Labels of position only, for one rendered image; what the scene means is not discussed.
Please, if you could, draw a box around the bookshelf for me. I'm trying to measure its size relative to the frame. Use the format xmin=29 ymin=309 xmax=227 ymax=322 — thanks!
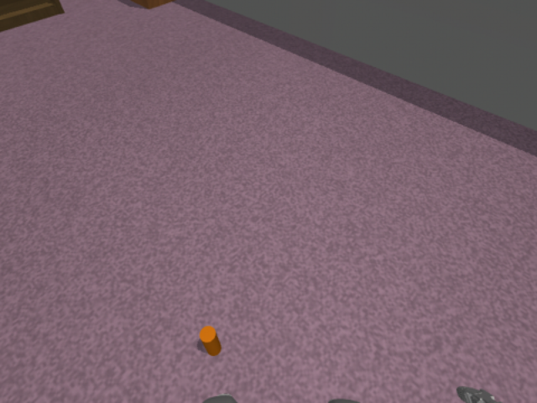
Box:
xmin=0 ymin=0 xmax=65 ymax=32

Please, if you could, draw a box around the right robot hand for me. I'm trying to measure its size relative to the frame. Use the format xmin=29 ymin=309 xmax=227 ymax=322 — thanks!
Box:
xmin=456 ymin=386 xmax=503 ymax=403

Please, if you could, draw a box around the can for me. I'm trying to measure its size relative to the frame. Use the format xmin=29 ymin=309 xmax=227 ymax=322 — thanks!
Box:
xmin=200 ymin=326 xmax=222 ymax=356

